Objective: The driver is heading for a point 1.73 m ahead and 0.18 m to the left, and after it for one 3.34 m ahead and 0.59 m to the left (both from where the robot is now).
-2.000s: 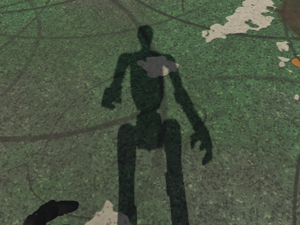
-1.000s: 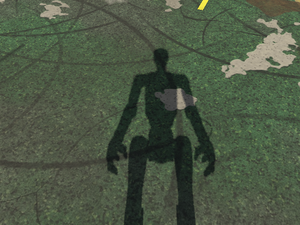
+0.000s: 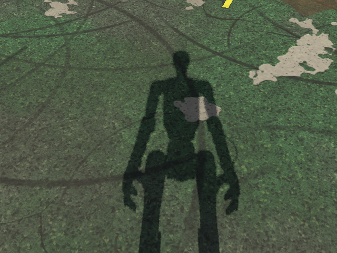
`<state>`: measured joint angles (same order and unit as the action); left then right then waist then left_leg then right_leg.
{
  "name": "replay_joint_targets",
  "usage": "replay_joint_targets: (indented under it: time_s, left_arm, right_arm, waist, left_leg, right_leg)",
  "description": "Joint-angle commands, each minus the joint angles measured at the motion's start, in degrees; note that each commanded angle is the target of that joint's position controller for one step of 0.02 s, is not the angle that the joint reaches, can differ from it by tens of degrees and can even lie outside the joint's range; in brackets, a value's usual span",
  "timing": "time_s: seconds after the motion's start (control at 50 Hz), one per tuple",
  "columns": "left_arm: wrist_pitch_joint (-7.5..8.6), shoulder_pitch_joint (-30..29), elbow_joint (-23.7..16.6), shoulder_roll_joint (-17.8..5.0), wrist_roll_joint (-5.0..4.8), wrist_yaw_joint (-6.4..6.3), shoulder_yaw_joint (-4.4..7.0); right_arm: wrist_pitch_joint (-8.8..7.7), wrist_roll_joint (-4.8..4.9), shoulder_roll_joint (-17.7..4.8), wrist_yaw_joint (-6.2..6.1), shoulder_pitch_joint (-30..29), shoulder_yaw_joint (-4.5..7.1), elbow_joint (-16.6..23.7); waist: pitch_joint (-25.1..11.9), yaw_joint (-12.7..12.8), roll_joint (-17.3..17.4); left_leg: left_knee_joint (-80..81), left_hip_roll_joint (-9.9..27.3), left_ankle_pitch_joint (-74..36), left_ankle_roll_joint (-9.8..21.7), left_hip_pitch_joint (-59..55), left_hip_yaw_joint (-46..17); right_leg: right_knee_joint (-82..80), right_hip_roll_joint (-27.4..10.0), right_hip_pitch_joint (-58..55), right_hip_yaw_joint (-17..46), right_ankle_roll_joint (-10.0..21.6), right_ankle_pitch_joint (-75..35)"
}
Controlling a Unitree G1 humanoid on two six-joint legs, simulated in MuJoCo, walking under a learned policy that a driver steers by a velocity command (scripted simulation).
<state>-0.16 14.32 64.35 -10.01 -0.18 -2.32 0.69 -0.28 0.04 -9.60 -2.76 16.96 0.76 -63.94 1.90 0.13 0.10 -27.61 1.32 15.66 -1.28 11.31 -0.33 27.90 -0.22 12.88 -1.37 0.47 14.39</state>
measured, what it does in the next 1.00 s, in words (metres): lifts its right foot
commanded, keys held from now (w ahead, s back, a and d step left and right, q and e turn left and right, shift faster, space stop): no key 0.62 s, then w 0.38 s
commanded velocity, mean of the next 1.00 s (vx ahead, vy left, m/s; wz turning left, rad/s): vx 0.10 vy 0.00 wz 0.00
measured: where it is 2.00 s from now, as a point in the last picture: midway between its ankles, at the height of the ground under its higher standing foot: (166, 223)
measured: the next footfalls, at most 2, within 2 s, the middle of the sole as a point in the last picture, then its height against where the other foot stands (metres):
right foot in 1.34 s outside the picture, level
left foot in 1.88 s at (139, 194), level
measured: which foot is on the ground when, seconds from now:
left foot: down 0.00-1.00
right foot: down 0.00-0.88, up 0.90-1.00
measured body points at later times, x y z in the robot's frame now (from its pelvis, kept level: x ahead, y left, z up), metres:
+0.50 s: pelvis +0.00 +0.00 +0.00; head +0.02 +0.00 +0.45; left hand +0.00 +0.23 -0.16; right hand -0.01 -0.23 -0.16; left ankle -0.01 +0.13 -0.74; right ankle +0.01 -0.11 -0.74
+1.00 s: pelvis +0.08 +0.04 +0.00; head +0.08 +0.06 +0.45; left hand +0.10 +0.30 -0.16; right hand +0.02 -0.20 -0.14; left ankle +0.01 +0.13 -0.74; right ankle +0.03 -0.10 -0.66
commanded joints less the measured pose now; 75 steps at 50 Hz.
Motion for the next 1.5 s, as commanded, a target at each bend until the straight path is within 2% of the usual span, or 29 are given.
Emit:
replay_joint_targets:
  time_s: [0.02,0.62,0.66,0.7,0.76,0.78,0.82,0.86,0.88,0.9,0.92,0.94,0.96,0.98,1.02,1.04,1.14,1.24,1.28,1.3,1.32,1.34,1.36,1.38,1.4,1.42,1.44,1.46,1.5]
  left_arm:
    - [0.27,3.27,-0.91,-5.07,-0.01,-0.16,0.74]
    - [0.44,5.64,-1.35,-4.21,-0.14,-0.31,0.86]
    - [0.22,7.1,-0.66,-4.63,-0.53,-0.51,1.17]
    - [0.44,7.41,-1.29,-6.46,-1.17,-0.7,1.89]
    - [2.34,12.94,-0.85,-9.99,-1.69,-0.11,3.35]
    - [2.77,13.12,-1.04,-10.81,-1.56,-0.03,3.75]
    - [3.51,7.93,-3.35,-10.33,-1.21,0.25,3.59]
    - [3.28,-0.11,-6.02,-10.15,-2.72,0.65,3.51]
    - [3.3,-1.22,-6.75,-9.04,-2.68,0.73,3.33]
    - [3.91,-2.39,-7.81,-5.53,-1.84,1.22,2.37]
    - [5.26,-2.75,-10.06,-3.7,-1.91,1.18,1.97]
    - [6.12,-3.23,-10.07,-5.11,-2.6,1.38,2.22]
    - [6.68,-2.16,-9.87,-5.35,-2.95,1.95,2.16]
    - [7.01,-1.61,-9.27,-5.77,-2.36,2.23,2.37]
    - [7.2,-3.09,-9.37,-7.63,-1.28,2.61,3.36]
    - [6.92,-3.36,-9.32,-6.66,-1.29,3.0,3.31]
    - [6.06,-17.26,-14.87,-2.79,-1.3,3.75,1.5]
    - [6.29,-23.65,-18.48,-5.47,-1.91,4.96,1.38]
    - [6.69,-20.74,-18.58,-7.82,-1.72,5.2,2.38]
    - [6.73,-15.79,-17.47,-9.62,-1.75,5.02,3.33]
    - [6.58,-5.8,-14.52,-12.09,-1.98,4.62,4.78]
    - [6.12,5.14,-11.74,-14.95,-1.73,3.99,5.98]
    - [5.85,12.84,-10.31,-20.33,-0.01,3.74,7.16]
    - [5.68,11.81,-9.58,-15.92,0.15,3.84,5.68]
    - [5.98,4.86,-10.34,-12.75,-0.54,4.0,4.65]
    - [6.28,-1.5,-11.84,-10.04,-0.72,4.16,3.75]
    - [6.7,-5.05,-12.18,-7.94,-0.16,4.64,3.07]
    - [7.08,-6.52,-11.85,-6.64,0.43,4.91,2.65]
    - [7.24,-5.35,-10.45,-6.61,0.37,4.92,2.57]
  right_arm:
    - [-0.2,0.02,-4.83,-0.15,4.29,0.73,0.59]
    - [-0.26,0.13,-3.98,-0.2,6.03,0.81,0.93]
    - [-0.09,0.52,-3.69,-0.36,7.43,0.92,0.22]
    - [-0.45,0.85,-4.41,-0.57,6.08,1.28,1.52]
    - [-2.99,1.13,-1.25,0.45,3.1,0.74,3.92]
    - [-3.72,1.21,-1.36,1.0,2.06,0.81,4.56]
    - [-4.66,1.73,-1.8,1.71,2.96,1.17,5.03]
    - [-5.2,1.77,-1.39,1.74,10.99,1.6,1.94]
    - [-5.03,1.06,-3.41,1.64,15.43,2.55,-0.29]
    - [-4.93,0.86,-7.77,1.42,23.61,3.94,-1.77]
    - [-5.69,0.74,-13.62,2.36,27.91,4.87,-1.27]
    - [-6.64,-0.02,-9.92,2.46,23.28,3.53,-0.26]
    - [-7.13,0.26,-7.2,2.62,18.43,2.68,1.29]
    - [-7.12,0.48,-6.8,3.08,14.81,2.28,2.42]
    - [-6.22,0.24,-4.63,3.39,13.27,1.35,3.04]
    - [-5.72,-0.04,-3.9,3.18,14.87,1.05,2.7]
    - [-4.96,-0.48,-7.62,1.48,16.13,1.24,4.02]
    - [-5.26,0.8,-9.51,1.18,17.54,2.3,3.34]
    - [-4.97,0.55,-10.68,1.2,15.87,2.88,3.7]
    - [-4.56,0.3,-11.41,1.19,14.97,3.22,3.92]
    - [-4.05,0.02,-11.32,1.28,13.62,3.19,4.35]
    - [-4.08,-0.37,-10.69,1.57,11.86,2.73,5.7]
    - [-5.12,-0.23,-2.01,2.65,19.13,0.44,6.61]
    - [-7.13,1.12,-2.85,3.23,17.62,0.57,5.58]
    - [-8.06,2.9,-7.5,3.29,10.87,1.97,8.35]
    - [-8.36,3.11,-8.94,2.79,6.02,2.2,9.91]
    - [-7.97,2.4,-9.08,2.1,4.1,2.84,10.09]
    - [-6.96,1.72,-8.08,1.67,5.7,3.27,9.86]
    - [-5.21,1.57,-5.4,1.29,7.9,3.23,9.55]
  waist:
    - [1.39,-0.01,0.06]
    - [1.97,-0.01,0.05]
    - [1.12,0.1,-0.6]
    - [5.63,0.53,-2.23]
    - [6.83,2.54,-9.74]
    - [6.92,2.52,-10.63]
    - [7.21,-0.42,-9.33]
    - [7.08,-5.9,-7.67]
    - [6.05,-6.88,-2.99]
    - [1.65,-9.06,10.54]
    - [1.33,-9.24,20.71]
    - [4.78,-6.19,12.29]
    - [6.6,-3.77,7.06]
    - [6.02,-2.44,4.34]
    - [5.23,-1.69,3.71]
    - [4.32,-1.91,4.79]
    - [6.81,-4.07,4.2]
    - [8.13,-3.44,5.89]
    - [4.19,-0.39,7.24]
    - [0.06,2.45,8.87]
    - [-5.76,7.38,9.31]
    - [-12.37,12.0,7.79]
    - [-24.07,8.2,-8.15]
    - [-27.33,8.44,-10.87]
    - [-15.53,6.61,-9.84]
    - [-9.13,4.43,-4.11]
    - [-5.55,2.06,-0.19]
    - [-4.35,-0.55,-1.21]
    - [-2.47,-2.33,-3.58]
  left_leg:
    - [4.78,0.06,-6.3,1.31,2.91,0.2]
    - [4.43,-0.11,-6.51,1.41,3.06,0.17]
    - [2.63,-2.19,7.62,2.27,3.65,2.26]
    - [-0.34,-2.46,21.57,4.11,9.62,2.32]
    - [-12.97,-2.44,13.04,4.61,17.61,4.51]
    - [-18.14,-1.08,10.5,5.44,16.97,3.15]
    - [-18.24,0.84,13.93,7.54,14.03,1.27]
    - [0.15,-1.27,6.79,8.74,-3.53,4.21]
    - [2.44,-1.63,2.46,7.56,-10.78,2.5]
    - [10.21,9.37,7.54,9.8,-18.75,-13.7]
    - [18.91,20.71,13.88,17.03,-21.43,-37.28]
    - [19.07,22.59,15.68,18.38,-17.81,-40.02]
    - [18.26,20.43,12.83,16.54,-17.25,-33.27]
    - [18.46,17.41,7.24,14.36,-16.54,-26.06]
    - [18.76,13.2,-8.72,10.85,-15.28,-15.18]
    - [18.6,11.68,-14.62,10.25,-15.0,-11.52]
    - [21.53,8.99,-20.48,10.42,-8.09,-4.29]
    - [21.59,12.21,-24.31,10.48,-12.78,-2.56]
    - [15.36,13.08,-41.86,9.18,-17.12,-1.28]
    - [9.06,13.04,-53.24,8.45,-18.46,-0.56]
    - [-2.15,11.14,-59.5,7.11,-16.13,1.1]
    - [-17.39,9.14,-48.92,5.43,-3.65,1.45]
    - [-43.47,-1.85,-10.91,1.69,19.18,0.78]
    - [-53.8,-4.58,14.21,3.0,25.64,-8.8]
    - [-56.28,-0.75,11.78,4.32,31.37,-7.73]
    - [-53.9,2.7,6.05,4.98,29.93,-5.79]
    - [-50.52,4.9,2.35,5.07,26.62,-4.59]
    - [-47.3,6.9,0.1,5.26,22.1,-4.92]
    - [-43.59,7.87,-0.44,5.1,18.97,-4.2]
  right_leg:
    - [-5.0,-1.35,-0.73,1.49,1.24,-6.2]
    - [-4.49,-1.3,-0.53,1.27,1.06,-6.4]
    - [-4.47,-0.09,-0.31,0.56,2.04,10.28]
    - [-6.47,-2.49,4.13,4.43,4.67,28.44]
    - [-14.76,-14.24,0.0,21.92,11.19,35.86]
    - [-17.65,-18.31,2.04,28.21,13.64,35.46]
    - [-18.46,-18.84,6.09,27.46,13.14,30.96]
    - [-13.03,-11.73,15.39,15.03,8.1,23.71]
    - [-4.46,-6.88,19.14,8.66,5.66,16.96]
    - [16.77,-1.49,25.16,0.01,2.38,9.73]
    - [30.66,2.91,36.26,-0.28,2.23,15.72]
    - [40.91,-0.95,40.11,4.86,3.57,14.27]
    - [44.38,-3.2,43.05,6.12,4.67,7.96]
    - [43.65,-4.86,42.5,5.3,5.05,2.84]
    - [37.78,-6.77,38.82,3.63,4.62,-3.03]
    - [36.07,-6.5,37.05,2.15,4.04,-4.52]
    - [15.56,-3.56,30.36,-2.16,1.73,-13.62]
    - [4.71,-1.92,25.07,-2.36,3.98,-15.55]
    - [3.36,0.24,18.76,-3.17,5.97,-13.11]
    - [4.03,2.2,12.09,-4.26,7.04,-11.42]
    - [3.47,3.85,-0.28,-4.97,8.66,-11.52]
    - [4.86,-2.59,-18.57,2.3,11.38,-10.48]
    - [0.36,-20.02,-41.02,32.23,21.66,3.0]
    - [-11.18,-22.88,-39.96,47.89,21.98,7.55]
    - [-12.7,-20.38,-30.57,38.76,18.21,7.03]
    - [-14.03,-18.51,-19.18,29.15,16.01,0.99]
    - [-15.7,-16.24,-9.7,22.49,14.46,-4.89]
    - [-17.29,-13.71,-3.54,17.18,13.2,-6.99]
    - [-20.16,-11.64,2.42,12.6,13.39,-7.46]
Velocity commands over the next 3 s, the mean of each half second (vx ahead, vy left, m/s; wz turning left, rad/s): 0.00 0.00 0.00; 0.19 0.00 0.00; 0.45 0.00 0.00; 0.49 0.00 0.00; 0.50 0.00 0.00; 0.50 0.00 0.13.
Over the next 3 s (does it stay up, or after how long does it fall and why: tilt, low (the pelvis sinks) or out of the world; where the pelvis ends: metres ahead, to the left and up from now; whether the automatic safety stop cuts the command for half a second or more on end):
stays up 1.22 0.06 -0.02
